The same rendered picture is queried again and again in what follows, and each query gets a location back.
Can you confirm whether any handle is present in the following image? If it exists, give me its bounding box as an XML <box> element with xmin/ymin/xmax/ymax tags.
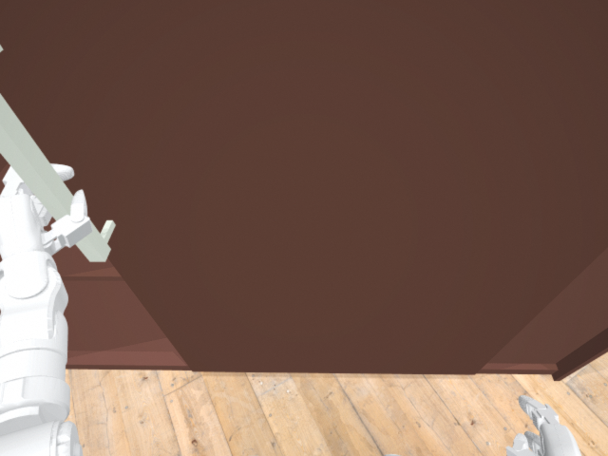
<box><xmin>0</xmin><ymin>45</ymin><xmax>116</xmax><ymax>262</ymax></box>

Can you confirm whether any robot left forearm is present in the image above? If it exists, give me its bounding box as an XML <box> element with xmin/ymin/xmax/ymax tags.
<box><xmin>0</xmin><ymin>251</ymin><xmax>70</xmax><ymax>435</ymax></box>

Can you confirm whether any robot left hand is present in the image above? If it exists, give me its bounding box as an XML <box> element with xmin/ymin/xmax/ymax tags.
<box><xmin>0</xmin><ymin>163</ymin><xmax>92</xmax><ymax>260</ymax></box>

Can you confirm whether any left robot upper arm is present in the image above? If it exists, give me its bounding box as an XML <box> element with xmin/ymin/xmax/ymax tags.
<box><xmin>0</xmin><ymin>420</ymin><xmax>83</xmax><ymax>456</ymax></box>

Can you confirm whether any robot right hand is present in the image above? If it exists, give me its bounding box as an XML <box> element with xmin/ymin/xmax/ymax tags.
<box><xmin>506</xmin><ymin>395</ymin><xmax>581</xmax><ymax>456</ymax></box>

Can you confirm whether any wardrobe door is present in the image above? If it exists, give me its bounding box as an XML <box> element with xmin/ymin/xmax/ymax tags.
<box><xmin>488</xmin><ymin>248</ymin><xmax>608</xmax><ymax>364</ymax></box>
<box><xmin>0</xmin><ymin>0</ymin><xmax>608</xmax><ymax>375</ymax></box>

